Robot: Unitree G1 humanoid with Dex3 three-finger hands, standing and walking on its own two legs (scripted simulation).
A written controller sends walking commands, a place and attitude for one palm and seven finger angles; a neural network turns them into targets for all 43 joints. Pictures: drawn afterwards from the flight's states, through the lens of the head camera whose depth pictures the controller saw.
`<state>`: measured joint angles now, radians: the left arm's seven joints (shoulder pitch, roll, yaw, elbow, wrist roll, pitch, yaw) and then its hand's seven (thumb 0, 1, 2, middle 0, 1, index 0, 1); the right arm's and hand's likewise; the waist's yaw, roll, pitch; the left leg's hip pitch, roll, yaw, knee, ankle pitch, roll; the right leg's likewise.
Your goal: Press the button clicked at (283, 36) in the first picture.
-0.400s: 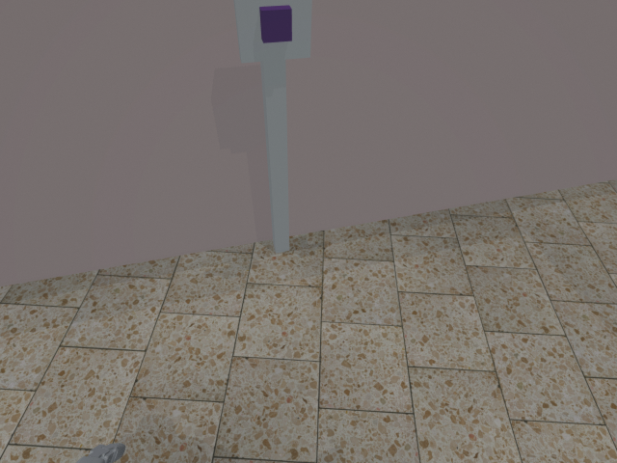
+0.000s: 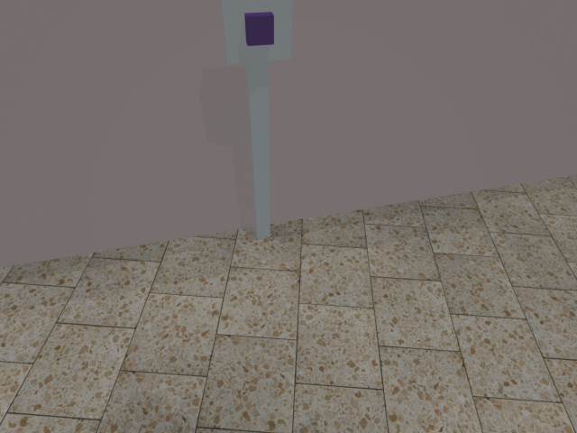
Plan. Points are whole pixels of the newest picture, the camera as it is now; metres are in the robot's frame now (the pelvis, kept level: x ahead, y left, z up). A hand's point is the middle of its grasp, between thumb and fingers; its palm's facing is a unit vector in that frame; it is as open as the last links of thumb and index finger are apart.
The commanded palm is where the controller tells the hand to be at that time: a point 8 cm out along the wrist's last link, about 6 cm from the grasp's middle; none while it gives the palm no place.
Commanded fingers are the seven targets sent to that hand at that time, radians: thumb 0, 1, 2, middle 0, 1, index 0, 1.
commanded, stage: stand and wait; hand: left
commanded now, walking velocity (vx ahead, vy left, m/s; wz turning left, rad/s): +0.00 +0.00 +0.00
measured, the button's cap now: (259, 28) +1.01 +0.14 +0.14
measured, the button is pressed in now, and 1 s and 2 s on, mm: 0 0 0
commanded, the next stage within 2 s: look at it before walking up in 0.42 s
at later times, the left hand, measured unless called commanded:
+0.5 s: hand out of the picture +0.06 +0.24 -0.15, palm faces -0.04 -0.94 -0.33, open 7.4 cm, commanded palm none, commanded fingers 0.00 0.90 0.90 -0.20 -0.30 -0.20 -0.30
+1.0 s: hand out of the picture +0.06 +0.23 -0.15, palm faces -0.04 -0.94 -0.33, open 7.4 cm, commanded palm none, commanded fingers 0.00 0.90 0.90 -0.20 -0.30 -0.20 -0.30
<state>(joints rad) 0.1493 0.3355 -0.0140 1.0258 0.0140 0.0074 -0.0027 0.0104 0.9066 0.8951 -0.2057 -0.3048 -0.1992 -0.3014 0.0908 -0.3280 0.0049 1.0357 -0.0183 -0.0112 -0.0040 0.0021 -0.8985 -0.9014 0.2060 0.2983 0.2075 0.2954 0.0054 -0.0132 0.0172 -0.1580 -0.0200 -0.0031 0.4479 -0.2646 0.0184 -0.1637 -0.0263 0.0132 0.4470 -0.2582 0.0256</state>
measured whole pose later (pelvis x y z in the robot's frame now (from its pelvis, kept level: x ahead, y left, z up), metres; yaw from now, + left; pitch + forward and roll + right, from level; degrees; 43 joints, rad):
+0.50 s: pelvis -0.02 -0.01 +0.00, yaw +0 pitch -2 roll +0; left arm 0.14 0.34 -0.01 1.08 0.01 0.00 -0.01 0.01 0.91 0.90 -0.20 -0.30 -0.20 -0.30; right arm 0.13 -0.34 0.01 1.11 -0.01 -0.01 0.00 0.00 -0.90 -0.90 0.21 0.30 0.21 0.30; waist 0.00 0.00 0.02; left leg -0.15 -0.01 0.00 0.39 -0.21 0.00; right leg -0.16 -0.01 0.01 0.40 -0.21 0.01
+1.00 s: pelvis -0.01 -0.01 +0.00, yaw +0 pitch -1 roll +0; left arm 0.15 0.34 -0.01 1.09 0.02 0.00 -0.01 0.01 0.91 0.90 -0.21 -0.30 -0.20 -0.30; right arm 0.12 -0.34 0.00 1.12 -0.01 -0.01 0.00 0.00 -0.90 -0.90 0.20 0.30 0.21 0.30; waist 0.00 0.00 0.03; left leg -0.14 0.00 0.00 0.37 -0.20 0.00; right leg -0.16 -0.01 0.01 0.38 -0.20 0.01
